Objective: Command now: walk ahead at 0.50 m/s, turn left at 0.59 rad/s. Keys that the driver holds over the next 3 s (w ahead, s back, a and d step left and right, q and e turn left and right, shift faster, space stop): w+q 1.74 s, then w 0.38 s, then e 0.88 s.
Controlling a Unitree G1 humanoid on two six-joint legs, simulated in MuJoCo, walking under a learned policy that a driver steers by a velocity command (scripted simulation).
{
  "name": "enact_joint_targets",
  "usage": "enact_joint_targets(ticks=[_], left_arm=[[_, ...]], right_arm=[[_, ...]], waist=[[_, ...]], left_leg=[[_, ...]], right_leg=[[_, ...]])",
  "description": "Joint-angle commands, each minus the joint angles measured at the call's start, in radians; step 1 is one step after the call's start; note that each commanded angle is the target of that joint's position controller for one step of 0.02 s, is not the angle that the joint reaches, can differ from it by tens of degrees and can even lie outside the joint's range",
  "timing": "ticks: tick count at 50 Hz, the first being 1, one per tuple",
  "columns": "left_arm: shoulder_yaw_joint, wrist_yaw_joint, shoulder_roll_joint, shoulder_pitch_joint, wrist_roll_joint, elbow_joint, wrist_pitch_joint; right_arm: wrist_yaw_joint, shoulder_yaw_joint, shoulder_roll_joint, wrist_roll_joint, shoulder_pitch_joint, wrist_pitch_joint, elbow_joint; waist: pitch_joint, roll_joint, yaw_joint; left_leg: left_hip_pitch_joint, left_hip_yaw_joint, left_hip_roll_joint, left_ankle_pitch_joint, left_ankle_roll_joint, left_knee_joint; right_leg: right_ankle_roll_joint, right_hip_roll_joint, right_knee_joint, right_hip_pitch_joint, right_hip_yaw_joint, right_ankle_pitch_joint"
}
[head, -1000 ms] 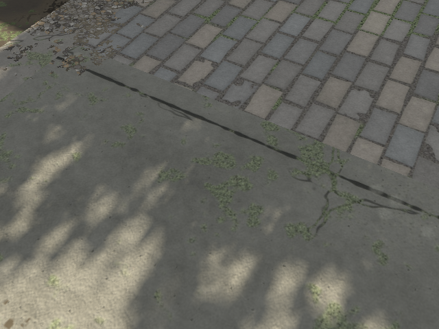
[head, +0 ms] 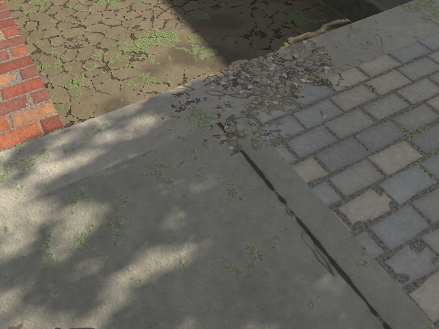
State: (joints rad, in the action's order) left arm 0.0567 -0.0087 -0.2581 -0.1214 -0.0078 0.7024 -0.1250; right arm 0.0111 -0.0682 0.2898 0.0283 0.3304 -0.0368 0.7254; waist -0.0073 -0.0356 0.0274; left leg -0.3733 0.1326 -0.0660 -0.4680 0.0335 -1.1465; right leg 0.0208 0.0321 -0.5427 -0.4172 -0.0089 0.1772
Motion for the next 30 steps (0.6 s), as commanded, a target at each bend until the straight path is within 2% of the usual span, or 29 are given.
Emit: enact_joint_targets(ticks=[1,3,6,9,12,15,17,19,20,21,22,23,24,25,26,27,28,30], left_arm=[[0.032,0.008,-0.11,-0.121,-0.005,-0.022,0.013],[0.029,0.008,-0.1,-0.105,-0.004,-0.013,0.009],[0.043,0.008,-0.135,-0.118,-0.001,0.015,0.0],[0.051,0.013,-0.16,-0.126,-0.001,0.036,0.007],[0.053,0.018,-0.177,-0.143,0.005,0.055,0.019],[0.06,0.018,-0.203,-0.181,0.017,0.076,0.032],[0.066,0.017,-0.222,-0.188,0.028,0.085,0.043],[0.075,0.022,-0.253,-0.178,0.037,0.084,0.055],[0.079,0.026,-0.265,-0.172,0.04,0.083,0.063],[0.072,0.031,-0.25,-0.165,0.043,0.079,0.067],[0.049,0.032,-0.192,-0.184,0.014,0.056,0.06],[0.005,0.018,-0.057,-0.257,-0.015,-0.011,0.029],[0.019,0.005,-0.157,-0.139,0.027,-0.028,-0.007],[0.026,-0.001,-0.186,-0.07,0.054,-0.051,-0.021],[0.02,0.005,-0.175,-0.067,0.036,-0.044,-0.026],[0.026,0.011,-0.178,-0.07,0.009,-0.033,-0.023],[0.032,0.01,-0.186,-0.089,0.0,-0.029,-0.011],[0.03,0.01,-0.165,-0.103,-0.006,-0.027,0.012]], right_arm=[[-0.005,-0.031,0.119,-0.012,-0.08,-0.013,-0.119],[-0.015,-0.028,0.083,0.003,-0.062,-0.003,-0.125],[-0.015,-0.02,0.056,-0.005,-0.098,0.009,-0.147],[-0.022,-0.014,0.047,-0.006,-0.147,0.007,-0.155],[-0.04,-0.005,0.029,-0.006,-0.241,-0.003,-0.172],[-0.059,-0.001,0.022,-0.002,-0.32,-0.005,-0.2],[-0.069,-0.005,0.034,0.0,-0.341,-0.004,-0.219],[-0.072,-0.024,0.069,-0.007,-0.296,0.001,-0.221],[-0.07,-0.043,0.101,-0.008,-0.207,0.004,-0.202],[-0.06,-0.074,0.151,-0.005,-0.036,0.007,-0.156],[-0.038,-0.105,0.234,-0.002,0.117,0.017,-0.124],[-0.037,-0.107,0.34,-0.004,0.062,0.003,-0.143],[-0.044,-0.085,0.255,-0.008,0.11,-0.011,-0.16],[-0.046,-0.068,0.2,-0.012,0.079,-0.022,-0.141],[-0.045,-0.056,0.169,-0.007,0.018,-0.026,-0.145],[-0.042,-0.046,0.143,-0.011,-0.053,-0.025,-0.157],[-0.039,-0.037,0.123,-0.023,-0.095,-0.025,-0.172],[-0.03,-0.038,0.131,-0.024,-0.113,-0.031,-0.165]], waist=[[-0.02,0.107,-0.075],[0.0,0.145,-0.045],[0.009,0.122,-0.041],[0.009,0.103,-0.053],[0.036,0.103,-0.09],[0.066,0.103,-0.118],[0.079,0.113,-0.112],[0.036,0.142,-0.066],[-0.019,0.149,-0.009],[-0.105,0.123,0.083],[-0.198,-0.002,0.138],[-0.29,-0.241,-0.001],[-0.374,-0.13,0.096],[-0.228,-0.094,0.093],[-0.148,-0.013,0.046],[-0.096,0.009,0.002],[-0.075,-0.005,-0.034],[-0.061,-0.011,-0.058]], left_leg=[[-0.415,0.007,0.138,0.118,-0.015,-0.132],[-0.354,-0.015,0.167,0.149,-0.016,-0.085],[-0.389,-0.026,0.183,0.21,-0.038,-0.003],[-0.404,-0.039,0.189,0.335,-0.048,0.129],[-0.361,-0.09,0.174,0.467,-0.038,0.31],[-0.333,-0.141,0.157,0.459,-0.016,0.425],[-0.313,-0.168,0.141,0.388,0.012,0.475],[-0.2,-0.222,0.08,0.282,0.055,0.503],[-0.076,-0.249,0.036,0.26,0.082,0.531],[0.169,-0.256,-0.009,0.335,0.121,0.599],[0.485,-0.031,0.126,0.363,0.184,0.601],[0.75,0.566,0.368,0.204,0.369,0.719],[0.779,0.693,0.401,0.101,0.38,0.836],[0.684,0.54,0.373,0.174,0.335,0.842],[0.529,0.417,0.325,0.266,0.297,0.838],[0.385,0.328,0.286,0.37,0.272,0.845],[0.29,0.277,0.259,0.449,0.264,0.868],[0.194,0.235,0.242,0.541,0.276,0.898]], right_leg=[[0.162,-0.327,0.275,0.365,0.395,0.095],[0.156,-0.287,0.325,0.28,0.27,0.003],[0.181,-0.299,0.366,0.284,0.164,-0.125],[0.172,-0.297,0.372,0.329,0.062,-0.21],[0.142,-0.277,0.368,0.351,-0.038,-0.228],[0.125,-0.298,0.357,0.407,-0.084,-0.236],[0.111,-0.321,0.324,0.459,-0.109,-0.323],[0.09,-0.323,0.201,0.493,-0.154,-0.651],[0.077,-0.311,0.064,0.489,-0.179,-0.805],[0.047,-0.275,-0.148,0.405,-0.212,-0.819],[0.001,-0.235,-0.467,0.131,-0.211,-0.447],[-0.049,-0.025,-0.792,-0.293,-0.078,0.43],[-0.036,-0.036,-0.883,-0.405,0.106,0.407],[-0.019,-0.077,-0.853,-0.473,0.096,0.309],[-0.012,-0.119,-0.763,-0.421,0.093,0.224],[-0.02,-0.146,-0.681,-0.344,0.091,0.179],[-0.026,-0.162,-0.641,-0.274,0.096,0.149],[-0.053,-0.158,-0.572,-0.224,0.078,0.126]])
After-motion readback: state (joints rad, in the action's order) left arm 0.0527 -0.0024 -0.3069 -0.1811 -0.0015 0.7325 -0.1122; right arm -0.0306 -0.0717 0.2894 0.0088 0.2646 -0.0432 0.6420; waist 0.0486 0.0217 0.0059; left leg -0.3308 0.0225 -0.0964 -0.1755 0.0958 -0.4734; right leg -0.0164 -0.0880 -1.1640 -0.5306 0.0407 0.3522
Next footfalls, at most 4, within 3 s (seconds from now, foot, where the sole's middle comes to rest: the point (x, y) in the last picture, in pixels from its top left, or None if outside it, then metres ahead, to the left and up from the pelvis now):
0.44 left None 0.35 0.19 -0.76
0.90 right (191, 269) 0.68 0.12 -0.76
1.44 left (73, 269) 0.69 0.50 -0.76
1.92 right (48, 191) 1.01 0.65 -0.76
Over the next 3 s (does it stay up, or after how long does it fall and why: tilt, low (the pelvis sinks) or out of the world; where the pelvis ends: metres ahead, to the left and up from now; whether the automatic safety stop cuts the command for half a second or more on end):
stays up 0.96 0.74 0.02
